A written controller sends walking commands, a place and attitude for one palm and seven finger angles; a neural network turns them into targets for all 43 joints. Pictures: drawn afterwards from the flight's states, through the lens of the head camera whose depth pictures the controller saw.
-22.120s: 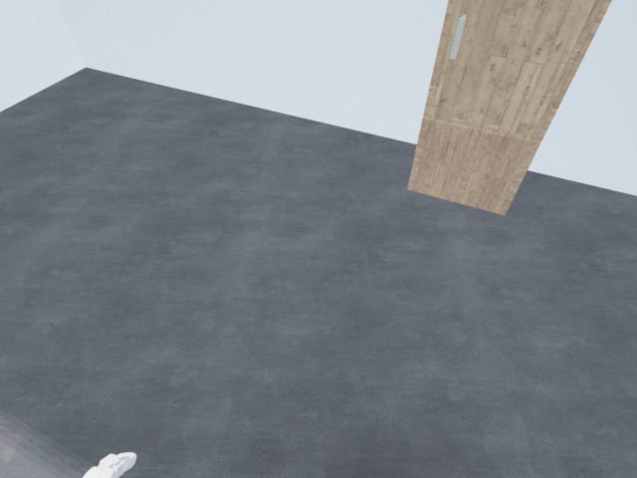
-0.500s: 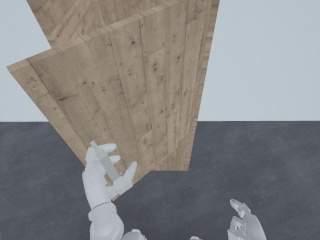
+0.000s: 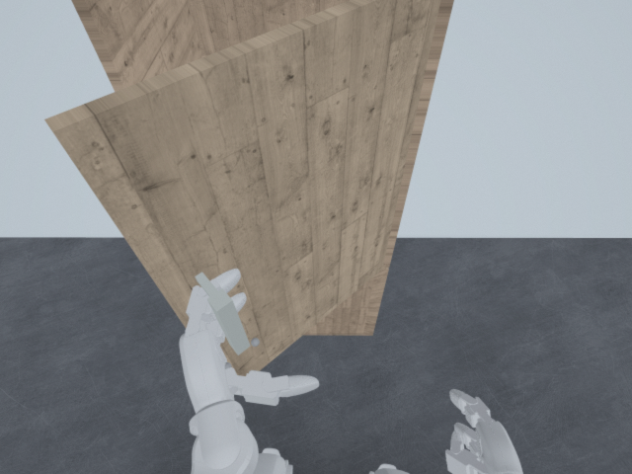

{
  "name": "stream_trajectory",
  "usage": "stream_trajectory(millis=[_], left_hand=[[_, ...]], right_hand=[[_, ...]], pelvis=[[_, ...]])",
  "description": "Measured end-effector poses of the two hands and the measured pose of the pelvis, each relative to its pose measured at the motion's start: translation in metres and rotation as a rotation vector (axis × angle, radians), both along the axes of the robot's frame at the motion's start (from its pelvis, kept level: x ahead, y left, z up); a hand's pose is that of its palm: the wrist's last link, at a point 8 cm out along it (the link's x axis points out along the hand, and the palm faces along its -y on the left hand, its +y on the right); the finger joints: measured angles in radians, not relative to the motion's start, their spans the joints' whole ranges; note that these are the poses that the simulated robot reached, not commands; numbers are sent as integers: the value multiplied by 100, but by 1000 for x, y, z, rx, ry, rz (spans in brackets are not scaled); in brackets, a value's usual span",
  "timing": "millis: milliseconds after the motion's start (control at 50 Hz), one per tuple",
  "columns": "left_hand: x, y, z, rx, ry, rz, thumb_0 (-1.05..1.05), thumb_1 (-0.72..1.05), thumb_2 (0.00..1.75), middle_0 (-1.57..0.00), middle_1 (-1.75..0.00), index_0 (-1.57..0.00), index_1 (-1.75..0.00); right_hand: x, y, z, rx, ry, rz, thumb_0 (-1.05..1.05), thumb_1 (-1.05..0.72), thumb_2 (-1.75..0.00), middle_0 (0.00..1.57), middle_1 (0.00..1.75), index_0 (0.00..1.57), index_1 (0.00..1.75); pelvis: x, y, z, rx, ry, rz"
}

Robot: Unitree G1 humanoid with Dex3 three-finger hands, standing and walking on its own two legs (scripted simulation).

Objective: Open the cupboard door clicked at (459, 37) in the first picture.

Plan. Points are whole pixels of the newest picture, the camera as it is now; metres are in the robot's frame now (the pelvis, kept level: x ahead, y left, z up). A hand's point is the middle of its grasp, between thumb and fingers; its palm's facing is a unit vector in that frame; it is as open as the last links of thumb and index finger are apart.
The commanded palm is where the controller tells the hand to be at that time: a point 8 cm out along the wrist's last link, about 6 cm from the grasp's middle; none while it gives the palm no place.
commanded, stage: slide the hand sideways off the handle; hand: left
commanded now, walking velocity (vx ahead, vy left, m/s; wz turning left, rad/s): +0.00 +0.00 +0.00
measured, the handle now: (222, 314) +0.30 +0.14 +0.04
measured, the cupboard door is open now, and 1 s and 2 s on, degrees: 42 44 44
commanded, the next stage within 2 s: draw the hand back to the body in 1.28 s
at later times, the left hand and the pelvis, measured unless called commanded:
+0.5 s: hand (248, 376) +0.23 +0.09 +0.05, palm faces -0.03 -1.00 +0.04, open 15.9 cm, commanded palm +0.19 +0.16 +0.04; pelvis -0.01 +0.02 -0.01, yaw -2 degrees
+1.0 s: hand (204, 421) +0.18 +0.13 +0.05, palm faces +0.03 -1.00 -0.03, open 16.1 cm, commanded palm +0.14 +0.20 +0.04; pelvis +0.00 +0.01 -0.02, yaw -1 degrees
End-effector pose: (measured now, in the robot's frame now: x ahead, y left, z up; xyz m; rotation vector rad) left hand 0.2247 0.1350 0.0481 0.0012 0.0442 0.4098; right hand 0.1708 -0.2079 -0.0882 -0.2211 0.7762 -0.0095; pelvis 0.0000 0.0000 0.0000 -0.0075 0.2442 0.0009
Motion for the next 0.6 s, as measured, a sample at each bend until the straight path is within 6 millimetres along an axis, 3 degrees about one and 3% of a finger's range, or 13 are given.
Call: stream_trajectory(millis=[120, 220, 300, 400, 600], left_hand=[[-2, 3, 0, 10, -1, -22, -1, -50, 30, -42, -66, -42, -69], [-7, 15, -2, 95, -22, -326, -1, -49, 30, -33, -51, -28, -53], [-12, 18, 0, 20, -22, -492, -1, -50, 30, -25, -41, -20, -42], [-15, 15, 0, -69, -21, -468, -1, -50, 30, -17, -35, -22, -38], [-31, 23, -2, -23, -4, -426, -1, -50, 30, -20, -35, -23, -34]], right_hand=[[4, 10, 1, 12, -19, 18, 1, -91, -90, 20, 30, 20, 30], [-1, 10, 1, 1, -26, 17, 1, -91, -90, 20, 30, 20, 30], [-8, 6, 2, -1, -45, -27, 1, -91, -90, 20, 30, 20, 30], [-14, 5, 9, -7, -70, -62, 1, -91, -90, 20, 30, 20, 30], [-10, 14, 11, 9, -70, -57, 1, -91, -90, 20, 30, 20, 30]], pelvis=[[-2, 5, -1, -4, -2, 1], [-6, 8, -5, -9, -2, 4], [-9, 15, -7, -19, -14, 0], [-8, 22, -6, -18, -9, -16], [-2, 25, -12, -17, 6, -32]])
